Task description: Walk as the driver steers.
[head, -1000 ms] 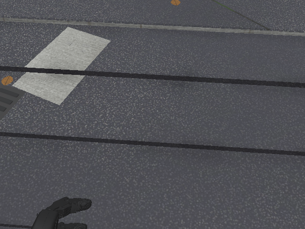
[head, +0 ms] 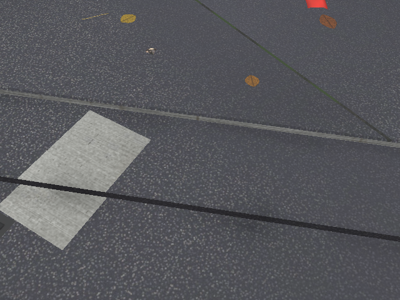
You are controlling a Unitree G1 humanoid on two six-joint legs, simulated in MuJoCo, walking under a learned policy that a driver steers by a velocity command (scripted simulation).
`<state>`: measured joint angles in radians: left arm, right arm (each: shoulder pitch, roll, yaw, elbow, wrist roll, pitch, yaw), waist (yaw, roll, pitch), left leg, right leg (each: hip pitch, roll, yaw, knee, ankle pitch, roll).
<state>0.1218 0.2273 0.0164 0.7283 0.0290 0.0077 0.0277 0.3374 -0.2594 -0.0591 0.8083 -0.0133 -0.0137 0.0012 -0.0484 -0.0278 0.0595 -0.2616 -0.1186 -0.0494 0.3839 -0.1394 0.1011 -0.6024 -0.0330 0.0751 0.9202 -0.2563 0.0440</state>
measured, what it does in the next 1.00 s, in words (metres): steps on the spot, turning left: right foot, then left foot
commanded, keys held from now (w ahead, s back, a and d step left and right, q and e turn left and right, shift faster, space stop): q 0.72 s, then no key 0.20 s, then w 0.08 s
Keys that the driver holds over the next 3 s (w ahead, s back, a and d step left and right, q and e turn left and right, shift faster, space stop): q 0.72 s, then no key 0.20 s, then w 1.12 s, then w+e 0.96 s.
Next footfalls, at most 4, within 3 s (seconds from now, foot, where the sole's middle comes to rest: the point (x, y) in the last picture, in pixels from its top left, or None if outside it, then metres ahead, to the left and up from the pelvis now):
0.18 right None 0.11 -0.13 -0.78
0.64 left None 0.01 0.06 -0.78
1.14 right None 0.09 -0.10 -0.78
1.60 left None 0.25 0.24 -0.78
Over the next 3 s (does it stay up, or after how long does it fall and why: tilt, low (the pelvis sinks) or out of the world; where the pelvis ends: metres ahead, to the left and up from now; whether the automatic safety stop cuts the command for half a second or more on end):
stays up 0.81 0.44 0.05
